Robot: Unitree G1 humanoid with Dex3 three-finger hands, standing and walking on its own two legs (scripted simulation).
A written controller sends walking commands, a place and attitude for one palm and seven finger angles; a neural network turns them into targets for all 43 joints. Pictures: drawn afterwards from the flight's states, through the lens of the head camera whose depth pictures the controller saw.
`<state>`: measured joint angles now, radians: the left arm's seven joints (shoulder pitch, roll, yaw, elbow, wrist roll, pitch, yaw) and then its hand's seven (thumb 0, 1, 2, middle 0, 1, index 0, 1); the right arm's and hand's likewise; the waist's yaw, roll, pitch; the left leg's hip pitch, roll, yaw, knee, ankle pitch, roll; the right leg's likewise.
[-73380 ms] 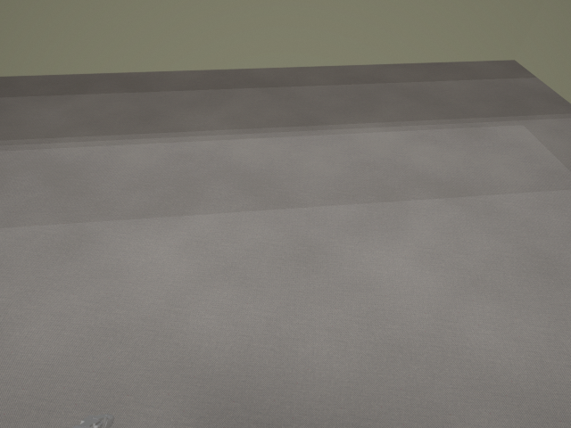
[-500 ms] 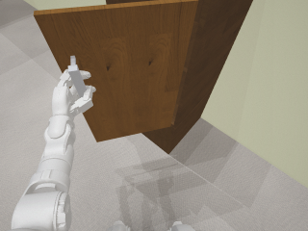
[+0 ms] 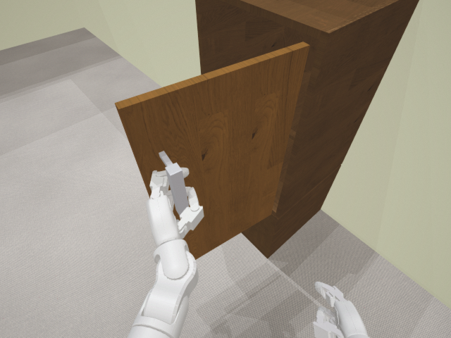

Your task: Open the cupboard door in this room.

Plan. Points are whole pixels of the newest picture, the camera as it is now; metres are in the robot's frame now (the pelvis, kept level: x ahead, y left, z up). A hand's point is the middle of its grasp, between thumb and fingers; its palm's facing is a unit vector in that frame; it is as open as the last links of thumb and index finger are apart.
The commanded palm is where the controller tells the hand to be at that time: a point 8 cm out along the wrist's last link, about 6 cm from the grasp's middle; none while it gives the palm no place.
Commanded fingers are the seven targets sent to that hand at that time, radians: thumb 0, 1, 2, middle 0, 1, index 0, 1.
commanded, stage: pull the door open along its arc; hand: left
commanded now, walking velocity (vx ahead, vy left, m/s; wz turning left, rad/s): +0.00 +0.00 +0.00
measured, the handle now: (173, 184) +0.37 +0.12 +0.08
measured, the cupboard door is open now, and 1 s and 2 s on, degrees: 82 92 94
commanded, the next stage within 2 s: open thumb and fingers to let go in 0.34 s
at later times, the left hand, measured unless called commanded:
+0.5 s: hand (220, 231) +0.28 +0.03 +0.07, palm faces +0.29 -0.96 -0.04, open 6.3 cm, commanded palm +0.24 +0.07 +0.07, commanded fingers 0.00 0.62 0.78 -0.38 -1.32 -0.38 -1.32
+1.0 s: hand (209, 233) +0.28 +0.04 +0.07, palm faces +0.32 -0.95 -0.03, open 13.0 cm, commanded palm +0.24 +0.07 +0.07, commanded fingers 0.00 -0.50 0.30 -0.24 -0.85 -0.24 -0.85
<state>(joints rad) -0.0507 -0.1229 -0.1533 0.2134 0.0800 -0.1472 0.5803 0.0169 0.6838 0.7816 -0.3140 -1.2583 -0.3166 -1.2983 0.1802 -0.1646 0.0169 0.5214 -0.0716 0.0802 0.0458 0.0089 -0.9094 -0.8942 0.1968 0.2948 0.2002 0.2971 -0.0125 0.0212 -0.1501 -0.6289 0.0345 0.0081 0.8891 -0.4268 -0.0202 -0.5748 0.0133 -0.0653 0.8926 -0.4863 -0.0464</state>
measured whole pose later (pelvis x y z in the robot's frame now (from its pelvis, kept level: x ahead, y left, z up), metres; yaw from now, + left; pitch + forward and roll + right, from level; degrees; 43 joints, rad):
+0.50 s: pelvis +0.00 -0.03 +0.00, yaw +2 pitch +7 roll +1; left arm 0.16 -0.07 -0.30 0.03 0.05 -0.08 0.54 0.01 0.63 0.76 -0.31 -1.27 -0.35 -1.33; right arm 0.19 -0.20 0.01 0.56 -0.06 0.03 0.03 0.01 -0.91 -0.89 0.20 0.29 0.20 0.30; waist -0.03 0.04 -0.13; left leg -0.55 0.03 -0.05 0.84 -0.41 -0.04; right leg -0.49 0.02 -0.11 0.86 -0.50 -0.09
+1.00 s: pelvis -0.02 -0.01 +0.00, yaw +2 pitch +7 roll +0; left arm 0.05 -0.09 -0.28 0.14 0.07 -0.15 0.59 -0.01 -0.34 0.37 -0.30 -1.17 -0.32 -1.17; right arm 0.20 -0.19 0.00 0.58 -0.06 0.01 0.02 0.01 -0.91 -0.89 0.20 0.29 0.20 0.30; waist -0.01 0.04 -0.12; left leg -0.62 0.02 -0.05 0.89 -0.40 -0.04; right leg -0.56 0.01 -0.10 0.91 -0.48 -0.07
